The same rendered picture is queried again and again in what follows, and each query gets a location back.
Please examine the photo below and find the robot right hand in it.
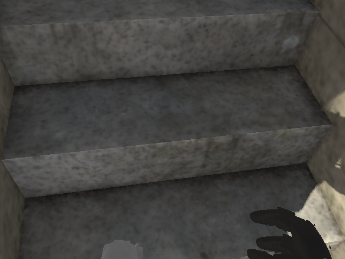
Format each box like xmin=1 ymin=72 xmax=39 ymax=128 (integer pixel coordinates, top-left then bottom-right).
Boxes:
xmin=247 ymin=207 xmax=332 ymax=259

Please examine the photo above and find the robot left thigh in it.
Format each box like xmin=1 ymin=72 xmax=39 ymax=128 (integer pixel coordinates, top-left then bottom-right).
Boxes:
xmin=102 ymin=240 xmax=143 ymax=259

